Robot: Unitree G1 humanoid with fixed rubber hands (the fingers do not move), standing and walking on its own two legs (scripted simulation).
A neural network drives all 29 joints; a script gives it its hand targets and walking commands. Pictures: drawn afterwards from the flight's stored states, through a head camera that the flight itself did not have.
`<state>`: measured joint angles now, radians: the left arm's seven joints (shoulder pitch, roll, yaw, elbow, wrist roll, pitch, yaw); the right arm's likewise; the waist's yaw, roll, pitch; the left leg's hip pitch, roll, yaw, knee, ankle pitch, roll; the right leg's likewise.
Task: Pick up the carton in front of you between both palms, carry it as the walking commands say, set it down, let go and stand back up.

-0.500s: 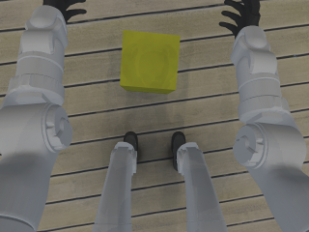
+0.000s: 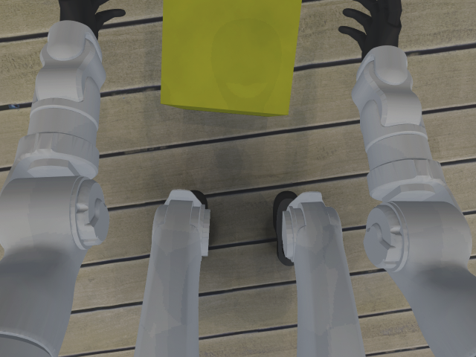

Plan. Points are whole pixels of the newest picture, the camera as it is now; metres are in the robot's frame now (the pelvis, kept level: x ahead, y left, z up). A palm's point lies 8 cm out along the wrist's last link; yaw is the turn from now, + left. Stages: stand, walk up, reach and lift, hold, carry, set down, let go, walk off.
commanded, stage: reach and lift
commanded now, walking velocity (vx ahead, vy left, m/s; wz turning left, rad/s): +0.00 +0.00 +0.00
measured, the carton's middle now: (229, 60) +0.52 +0.05 -0.36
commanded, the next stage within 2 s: none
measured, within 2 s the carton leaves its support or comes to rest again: leaves its support in 1.24 s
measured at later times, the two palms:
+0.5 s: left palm (131, 41) +0.53 +0.22 -0.30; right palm (338, 63) +0.52 -0.15 -0.30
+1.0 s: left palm (145, 38) +0.54 +0.19 -0.29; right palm (318, 59) +0.52 -0.11 -0.29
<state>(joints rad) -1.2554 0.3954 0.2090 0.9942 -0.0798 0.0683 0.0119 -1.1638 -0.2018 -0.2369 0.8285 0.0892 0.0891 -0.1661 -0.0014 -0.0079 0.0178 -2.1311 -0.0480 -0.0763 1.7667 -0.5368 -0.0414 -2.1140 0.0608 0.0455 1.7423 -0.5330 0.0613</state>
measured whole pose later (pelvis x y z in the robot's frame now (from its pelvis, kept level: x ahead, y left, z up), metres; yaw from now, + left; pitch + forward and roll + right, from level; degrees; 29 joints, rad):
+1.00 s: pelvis -0.03 +0.00 -0.11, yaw -1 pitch +36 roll -3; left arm -1.65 0.44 -0.01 1.27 -0.20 0.07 0.06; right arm -1.54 -0.19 -0.18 1.10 0.17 0.06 -0.20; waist -0.01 -0.02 0.45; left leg -2.24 -0.02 -0.06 2.20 -0.58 -0.02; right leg -2.22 0.06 0.03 2.16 -0.57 0.08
